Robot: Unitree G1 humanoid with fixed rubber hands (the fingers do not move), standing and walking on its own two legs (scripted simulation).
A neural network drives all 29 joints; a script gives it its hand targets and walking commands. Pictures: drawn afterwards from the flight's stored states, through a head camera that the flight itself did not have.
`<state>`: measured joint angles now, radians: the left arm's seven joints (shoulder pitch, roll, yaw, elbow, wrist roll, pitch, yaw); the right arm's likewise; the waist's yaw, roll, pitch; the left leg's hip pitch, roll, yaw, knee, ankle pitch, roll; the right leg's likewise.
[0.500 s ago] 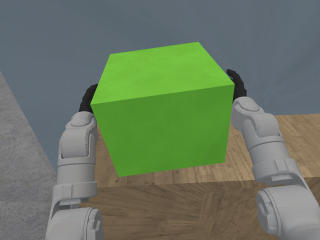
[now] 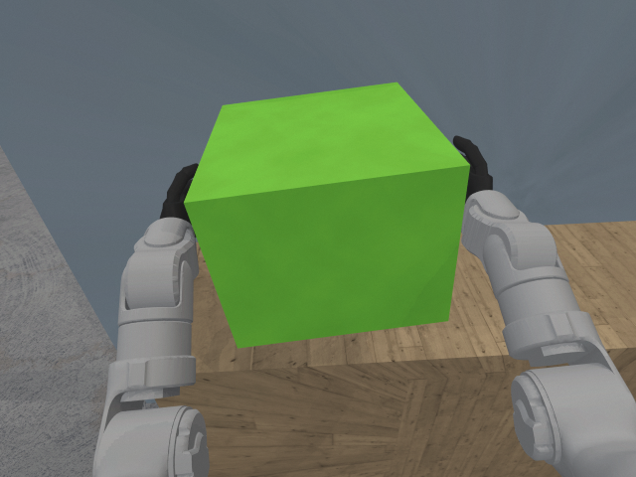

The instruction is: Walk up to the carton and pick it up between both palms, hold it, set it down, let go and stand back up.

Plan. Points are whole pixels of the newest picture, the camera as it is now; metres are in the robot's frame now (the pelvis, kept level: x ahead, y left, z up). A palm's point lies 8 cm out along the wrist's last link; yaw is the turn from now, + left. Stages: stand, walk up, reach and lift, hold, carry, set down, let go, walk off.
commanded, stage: hold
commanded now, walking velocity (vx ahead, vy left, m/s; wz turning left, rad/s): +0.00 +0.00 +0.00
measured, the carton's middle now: (324, 202) +0.42 +0.00 +0.19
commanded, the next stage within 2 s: none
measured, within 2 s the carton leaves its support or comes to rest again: neither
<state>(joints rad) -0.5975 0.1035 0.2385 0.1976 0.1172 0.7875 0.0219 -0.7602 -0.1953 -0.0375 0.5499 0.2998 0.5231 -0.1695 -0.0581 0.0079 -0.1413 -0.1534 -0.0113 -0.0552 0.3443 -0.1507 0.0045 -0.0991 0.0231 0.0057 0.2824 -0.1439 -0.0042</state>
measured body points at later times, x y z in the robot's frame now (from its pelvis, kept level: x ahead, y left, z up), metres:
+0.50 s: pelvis +0.00 +0.00 +0.00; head -0.07 +0.02 +0.45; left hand +0.36 +0.19 +0.20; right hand +0.38 -0.17 +0.22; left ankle +0.02 +0.11 -0.75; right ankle +0.01 -0.12 -0.75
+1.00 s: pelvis +0.00 +0.00 +0.00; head -0.07 +0.01 +0.45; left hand +0.36 +0.18 +0.20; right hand +0.38 -0.17 +0.22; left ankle +0.02 +0.11 -0.75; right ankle +0.01 -0.12 -0.75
